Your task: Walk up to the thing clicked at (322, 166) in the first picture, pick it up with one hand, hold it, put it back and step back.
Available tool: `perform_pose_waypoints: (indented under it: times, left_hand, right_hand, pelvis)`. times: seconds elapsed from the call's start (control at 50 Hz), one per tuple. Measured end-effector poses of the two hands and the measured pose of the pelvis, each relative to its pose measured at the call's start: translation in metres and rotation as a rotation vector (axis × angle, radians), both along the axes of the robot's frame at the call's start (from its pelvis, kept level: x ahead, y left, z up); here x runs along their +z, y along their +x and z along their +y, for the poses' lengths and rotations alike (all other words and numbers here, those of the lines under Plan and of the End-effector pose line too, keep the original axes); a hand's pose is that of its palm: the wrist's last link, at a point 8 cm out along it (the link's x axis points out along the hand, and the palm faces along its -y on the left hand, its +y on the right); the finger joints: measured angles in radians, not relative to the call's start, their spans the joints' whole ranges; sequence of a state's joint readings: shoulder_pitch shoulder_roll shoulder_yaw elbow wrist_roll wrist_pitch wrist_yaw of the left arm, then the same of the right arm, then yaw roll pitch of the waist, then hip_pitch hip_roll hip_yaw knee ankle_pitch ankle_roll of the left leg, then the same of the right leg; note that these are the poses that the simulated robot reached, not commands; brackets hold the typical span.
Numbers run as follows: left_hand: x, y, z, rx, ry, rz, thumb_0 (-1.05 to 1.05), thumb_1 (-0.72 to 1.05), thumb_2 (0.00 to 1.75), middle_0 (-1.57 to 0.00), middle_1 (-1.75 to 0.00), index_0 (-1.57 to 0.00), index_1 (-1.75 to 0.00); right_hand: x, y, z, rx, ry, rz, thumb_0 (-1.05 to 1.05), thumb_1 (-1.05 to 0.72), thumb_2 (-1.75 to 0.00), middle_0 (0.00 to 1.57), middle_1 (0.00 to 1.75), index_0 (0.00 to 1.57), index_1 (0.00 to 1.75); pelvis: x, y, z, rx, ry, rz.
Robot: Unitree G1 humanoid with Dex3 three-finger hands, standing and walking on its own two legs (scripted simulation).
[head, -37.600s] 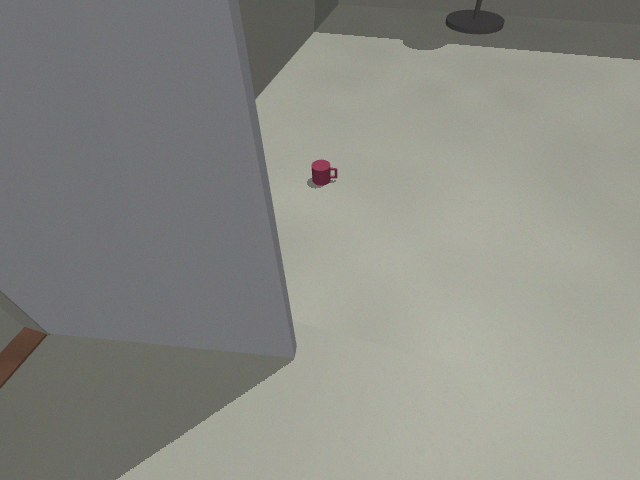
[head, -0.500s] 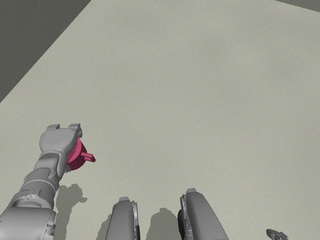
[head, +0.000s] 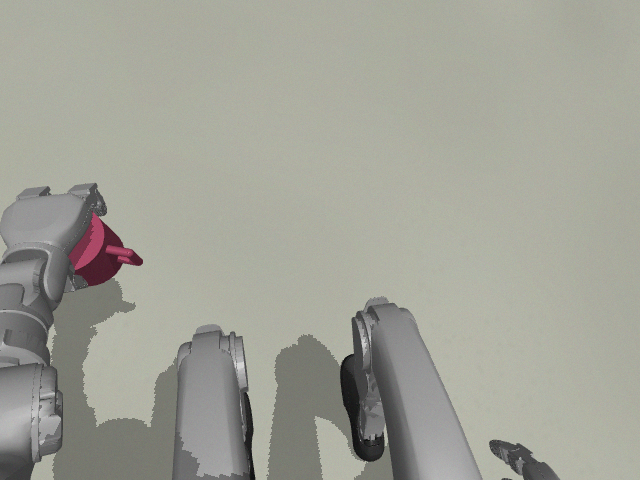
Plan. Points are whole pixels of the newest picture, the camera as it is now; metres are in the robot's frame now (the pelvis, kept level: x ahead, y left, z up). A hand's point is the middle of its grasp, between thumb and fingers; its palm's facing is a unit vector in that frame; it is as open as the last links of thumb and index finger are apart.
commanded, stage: crouch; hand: left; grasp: from above
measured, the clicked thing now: (91, 249) +0.43 +0.28 -0.21
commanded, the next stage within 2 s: lower in 0.84 s
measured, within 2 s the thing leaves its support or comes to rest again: neither
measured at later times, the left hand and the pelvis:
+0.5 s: hand (84, 246) +0.45 +0.31 -0.25, palm faces -0.49 -0.05 -0.87, open 11.6 cm; pelvis -0.01 +0.00 -0.08, yaw -2 degrees
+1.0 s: hand (93, 241) +0.46 +0.31 -0.29, palm faces -0.48 -0.05 -0.88, open 11.5 cm; pelvis -0.01 +0.00 -0.11, yaw -4 degrees
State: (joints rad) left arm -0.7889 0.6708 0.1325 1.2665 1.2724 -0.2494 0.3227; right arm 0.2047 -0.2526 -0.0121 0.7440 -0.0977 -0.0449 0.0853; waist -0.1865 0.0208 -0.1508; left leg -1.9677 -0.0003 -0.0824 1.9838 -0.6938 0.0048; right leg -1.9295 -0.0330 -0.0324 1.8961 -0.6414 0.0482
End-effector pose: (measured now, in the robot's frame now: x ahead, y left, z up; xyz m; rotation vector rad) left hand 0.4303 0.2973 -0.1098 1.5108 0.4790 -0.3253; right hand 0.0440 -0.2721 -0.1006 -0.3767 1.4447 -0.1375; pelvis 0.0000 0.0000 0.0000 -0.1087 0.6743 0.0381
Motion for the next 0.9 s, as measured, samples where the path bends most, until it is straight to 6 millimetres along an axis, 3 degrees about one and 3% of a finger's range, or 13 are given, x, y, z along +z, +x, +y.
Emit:
perform_pose_waypoints:
  times: [0.22, 0.6, 0.9]
  left_hand:
    - [-0.041, 0.015, 0.003, 0.023, 0.002, -0.028, 0.01, -0.26, 0.82, -0.37, -1.00, -0.43, -0.94]
    - [-0.096, 0.025, 0.013, 0.019, 0.001, 0.009, 0.00, -0.25, 0.79, -0.37, -0.99, -0.44, -0.93]
    - [-0.116, 0.039, 0.012, 0.012, 0.004, -0.023, 0.00, -0.27, 0.77, -0.42, -0.96, -0.49, -0.90]
  right_hand:
    - [-0.026, 0.007, -0.016, 0.053, -0.019, 0.009, 0.00, -0.90, -0.90, 0.20, 0.30, 0.20, 0.30]
    - [-0.070, -0.038, -0.010, 0.007, 0.004, 0.113, 0.00, -0.90, -0.90, 0.20, 0.30, 0.20, 0.30]
    - [-0.087, -0.037, -0.009, 0.028, -0.009, 0.113, 0.00, -0.90, -0.90, 0.20, 0.30, 0.20, 0.30]
  pelvis:
    - [-0.036, -0.003, -0.004, -0.009, -0.014, -0.003]
    - [-0.088, -0.014, -0.002, -0.021, -0.028, -0.029]
    - [-0.109, -0.014, -0.003, -0.026, -0.041, -0.039]
